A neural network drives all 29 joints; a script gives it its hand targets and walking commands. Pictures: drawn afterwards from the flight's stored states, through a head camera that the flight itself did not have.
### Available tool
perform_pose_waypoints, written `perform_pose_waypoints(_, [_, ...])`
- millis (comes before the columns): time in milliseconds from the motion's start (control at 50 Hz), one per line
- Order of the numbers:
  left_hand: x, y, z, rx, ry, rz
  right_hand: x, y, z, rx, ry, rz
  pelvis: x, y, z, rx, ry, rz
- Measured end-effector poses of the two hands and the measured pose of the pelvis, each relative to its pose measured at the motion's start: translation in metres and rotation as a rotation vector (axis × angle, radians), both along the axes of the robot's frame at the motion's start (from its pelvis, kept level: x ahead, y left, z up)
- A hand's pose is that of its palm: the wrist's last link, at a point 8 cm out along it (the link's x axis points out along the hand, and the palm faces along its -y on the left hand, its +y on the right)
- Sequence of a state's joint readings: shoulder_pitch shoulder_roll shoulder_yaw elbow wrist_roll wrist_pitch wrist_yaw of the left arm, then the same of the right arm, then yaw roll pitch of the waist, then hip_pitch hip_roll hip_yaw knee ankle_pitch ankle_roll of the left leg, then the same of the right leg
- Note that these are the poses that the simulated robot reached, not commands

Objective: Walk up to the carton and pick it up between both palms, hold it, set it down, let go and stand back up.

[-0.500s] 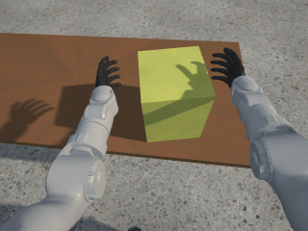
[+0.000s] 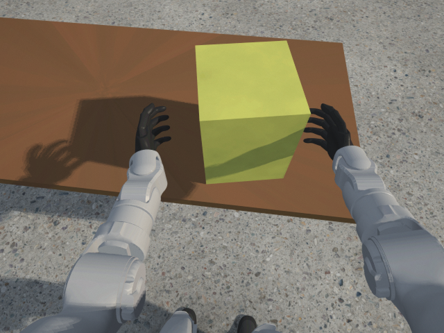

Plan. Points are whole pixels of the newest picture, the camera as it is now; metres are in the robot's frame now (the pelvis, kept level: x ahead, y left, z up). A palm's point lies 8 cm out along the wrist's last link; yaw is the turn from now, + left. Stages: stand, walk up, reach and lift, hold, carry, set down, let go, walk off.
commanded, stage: set down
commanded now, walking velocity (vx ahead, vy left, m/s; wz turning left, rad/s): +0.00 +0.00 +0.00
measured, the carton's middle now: (243, 118) +0.57 +0.03 -0.04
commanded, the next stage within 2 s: none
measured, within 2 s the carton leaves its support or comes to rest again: neither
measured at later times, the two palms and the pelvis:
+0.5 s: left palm (145, 171) +0.38 +0.21 +0.00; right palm (349, 162) +0.45 -0.18 +0.00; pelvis -0.01 +0.01 -0.02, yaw +1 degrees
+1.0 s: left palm (135, 201) +0.32 +0.21 +0.00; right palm (359, 194) +0.39 -0.20 -0.01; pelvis +0.00 +0.01 +0.00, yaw +3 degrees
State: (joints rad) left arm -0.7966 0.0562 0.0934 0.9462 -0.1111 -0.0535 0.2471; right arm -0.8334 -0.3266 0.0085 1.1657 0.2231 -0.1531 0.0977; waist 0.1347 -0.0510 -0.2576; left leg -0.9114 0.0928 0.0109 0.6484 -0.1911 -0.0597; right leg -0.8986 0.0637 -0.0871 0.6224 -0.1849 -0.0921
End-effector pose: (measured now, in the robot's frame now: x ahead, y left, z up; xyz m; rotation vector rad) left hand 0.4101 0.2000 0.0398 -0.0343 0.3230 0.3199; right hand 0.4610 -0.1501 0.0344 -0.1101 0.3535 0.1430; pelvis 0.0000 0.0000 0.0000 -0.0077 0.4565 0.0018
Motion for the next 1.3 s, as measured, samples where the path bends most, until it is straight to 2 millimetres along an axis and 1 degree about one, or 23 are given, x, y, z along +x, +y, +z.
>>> perform_pose_waypoints(100, [-0.009, 0.009, -0.015, 0.005, 0.011, 0.021, -0.007, -0.010, -0.020, 0.007, 0.006, -0.006, -0.004, 0.002, -0.009, 0.000, 0.025, 0.000])
perform_pose_waypoints(180, [-0.015, 0.016, -0.024, 0.014, 0.009, 0.025, -0.009, -0.018, -0.027, 0.014, -0.016, -0.008, -0.006, 0.004, -0.015, 0.002, 0.043, 0.005])
perform_pose_waypoints(240, [-0.019, 0.018, -0.029, 0.014, 0.013, 0.017, -0.010, -0.023, -0.031, 0.011, -0.019, -0.003, -0.007, 0.005, -0.019, 0.003, 0.047, 0.008])
perform_pose_waypoints(340, [-0.023, 0.015, -0.034, 0.005, -0.006, 0.007, -0.010, -0.029, -0.034, 0.017, -0.031, 0.007, -0.008, 0.007, -0.022, 0.002, 0.054, 0.014])
perform_pose_waypoints(480, [-0.028, 0.006, -0.036, -0.012, -0.026, -0.010, -0.014, -0.032, -0.034, 0.014, -0.047, 0.024, -0.010, 0.007, -0.021, 0.003, 0.044, 0.021])
perform_pose_waypoints(640, [-0.040, 0.009, -0.036, -0.008, -0.032, 0.006, -0.023, -0.038, -0.035, 0.012, -0.043, 0.031, -0.009, 0.007, -0.018, -0.001, 0.021, 0.024])
perform_pose_waypoints(780, [-0.057, 0.014, -0.040, -0.003, -0.026, 0.017, -0.040, -0.042, -0.043, 0.018, -0.031, 0.037, -0.005, 0.009, -0.013, -0.006, -0.009, 0.040])
perform_pose_waypoints(920, [-0.078, 0.012, -0.048, -0.019, -0.004, 0.021, -0.063, -0.046, -0.049, 0.026, -0.026, 0.042, 0.000, 0.011, -0.006, -0.006, -0.043, 0.051])
perform_pose_waypoints(1020, [-0.090, 0.010, -0.043, -0.024, -0.024, 0.028, -0.076, -0.051, -0.048, 0.037, -0.040, 0.034, 0.002, 0.013, -0.002, -0.007, -0.068, 0.047])
perform_pose_waypoints(1100, [-0.094, 0.009, -0.040, -0.029, -0.029, 0.027, -0.086, -0.056, -0.045, 0.027, -0.027, 0.034, 0.003, 0.014, 0.002, -0.002, -0.100, 0.046])
perform_pose_waypoints(1220, [-0.096, 0.010, -0.039, -0.027, -0.028, 0.026, -0.097, -0.059, -0.041, 0.020, -0.021, 0.027, 0.003, 0.013, 0.003, 0.001, -0.144, 0.042])
perform_pose_waypoints(1300, [-0.101, 0.008, -0.043, -0.028, -0.012, 0.011, -0.109, -0.061, -0.045, 0.007, 0.012, 0.012, 0.006, 0.013, 0.006, 0.001, -0.175, 0.050])
